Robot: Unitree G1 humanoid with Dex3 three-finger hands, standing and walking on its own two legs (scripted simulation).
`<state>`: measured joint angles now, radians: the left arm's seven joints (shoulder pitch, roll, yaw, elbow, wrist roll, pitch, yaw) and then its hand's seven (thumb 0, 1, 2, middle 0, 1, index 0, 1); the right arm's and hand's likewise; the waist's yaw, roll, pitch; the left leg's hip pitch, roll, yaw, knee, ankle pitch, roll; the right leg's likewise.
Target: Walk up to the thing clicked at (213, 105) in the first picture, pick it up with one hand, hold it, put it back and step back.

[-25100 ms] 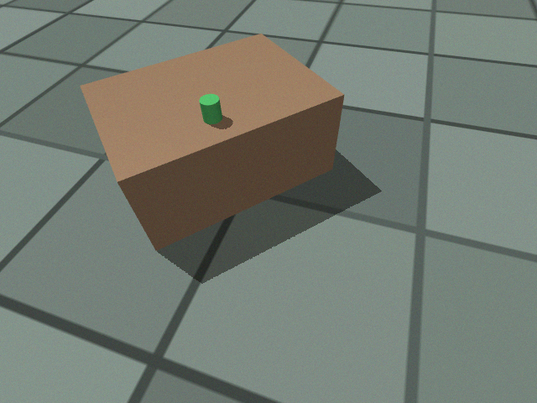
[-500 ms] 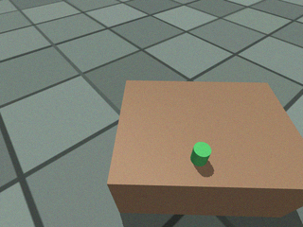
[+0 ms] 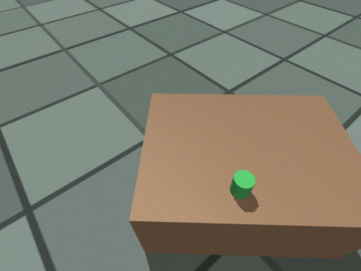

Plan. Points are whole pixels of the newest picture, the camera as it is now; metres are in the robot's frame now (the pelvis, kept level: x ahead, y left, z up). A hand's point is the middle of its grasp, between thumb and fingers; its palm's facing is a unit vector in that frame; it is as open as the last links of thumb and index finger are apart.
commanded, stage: stand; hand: right
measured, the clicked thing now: (242, 184) +0.47 -0.20 -0.29
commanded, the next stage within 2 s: none
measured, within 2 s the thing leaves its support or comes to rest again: neither
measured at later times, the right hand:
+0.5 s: hand out of the picture +0.08 -0.25 -0.15, palm faces -0.04 +0.93 -0.37, open 7.5 cm
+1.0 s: hand out of the picture +0.06 -0.25 -0.16, palm faces -0.05 +0.93 -0.35, open 7.4 cm
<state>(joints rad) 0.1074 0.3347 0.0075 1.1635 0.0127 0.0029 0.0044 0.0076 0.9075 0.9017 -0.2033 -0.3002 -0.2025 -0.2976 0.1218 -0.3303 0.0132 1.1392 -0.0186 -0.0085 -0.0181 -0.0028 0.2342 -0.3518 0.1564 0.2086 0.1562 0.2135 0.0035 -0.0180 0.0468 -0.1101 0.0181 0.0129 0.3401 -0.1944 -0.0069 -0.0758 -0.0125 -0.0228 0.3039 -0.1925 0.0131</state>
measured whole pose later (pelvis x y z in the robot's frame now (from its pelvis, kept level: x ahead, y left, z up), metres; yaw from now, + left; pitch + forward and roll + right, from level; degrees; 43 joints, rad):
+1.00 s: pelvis +0.00 +0.00 +0.00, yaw +1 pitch -2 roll +0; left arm 0.13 0.34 0.01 1.15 0.01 0.00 0.00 0.01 0.91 0.90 -0.20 -0.30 -0.20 -0.30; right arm 0.13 -0.34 0.01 1.15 -0.02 -0.01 0.00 0.01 -0.90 -0.90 0.20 0.30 0.20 0.30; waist 0.00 -0.01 0.05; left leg -0.11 0.01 0.00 0.31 -0.17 0.00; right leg -0.07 -0.02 -0.04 0.29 -0.18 0.02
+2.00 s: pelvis +0.00 +0.00 +0.00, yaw +2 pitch -2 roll +0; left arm 0.11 0.34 0.01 1.13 0.01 -0.01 0.00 0.01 0.91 0.90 -0.20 -0.30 -0.20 -0.30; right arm 0.11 -0.35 0.01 1.13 -0.01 -0.01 0.00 0.01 -0.90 -0.90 0.20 0.30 0.20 0.30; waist 0.00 0.00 0.05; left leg -0.10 0.01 -0.02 0.31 -0.18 -0.01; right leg -0.06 -0.02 -0.05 0.29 -0.20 0.01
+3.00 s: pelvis -0.15 +0.02 -0.04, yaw +6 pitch -2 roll +1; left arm 0.03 0.41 0.08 0.84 0.01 0.05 0.01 0.01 0.90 0.90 -0.21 -0.30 -0.21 -0.30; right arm 0.17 -0.38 -0.05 0.94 -0.04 0.06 0.02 0.01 -0.90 -0.90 0.20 0.30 0.20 0.30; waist 0.00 -0.06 0.21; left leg -0.25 -0.04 -0.01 0.71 -0.42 0.02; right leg -0.49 -0.11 -0.01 0.75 -0.30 0.01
